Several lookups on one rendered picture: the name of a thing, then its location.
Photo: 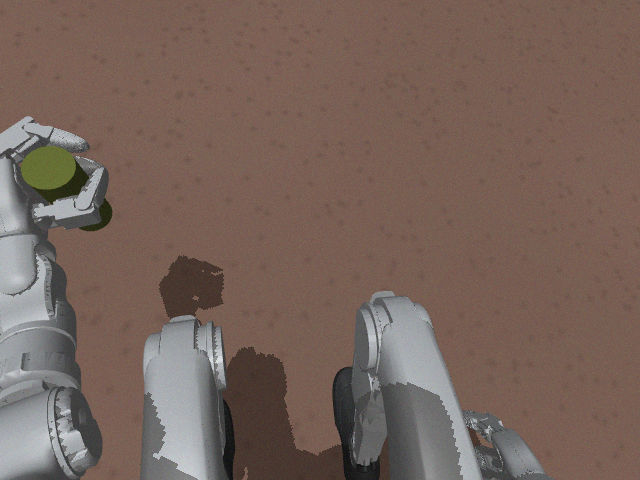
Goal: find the left robot hand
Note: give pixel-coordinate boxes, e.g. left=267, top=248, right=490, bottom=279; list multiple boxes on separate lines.
left=0, top=116, right=109, bottom=240

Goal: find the right robot hand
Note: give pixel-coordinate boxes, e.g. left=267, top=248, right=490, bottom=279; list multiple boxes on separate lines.
left=462, top=410, right=546, bottom=480

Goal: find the left robot arm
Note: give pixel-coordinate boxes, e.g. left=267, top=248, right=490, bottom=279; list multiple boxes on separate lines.
left=0, top=233, right=103, bottom=480

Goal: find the can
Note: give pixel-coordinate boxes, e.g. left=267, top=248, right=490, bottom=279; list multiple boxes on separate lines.
left=21, top=146, right=112, bottom=231

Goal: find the right robot foot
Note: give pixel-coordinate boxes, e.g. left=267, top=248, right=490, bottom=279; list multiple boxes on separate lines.
left=332, top=367, right=380, bottom=480

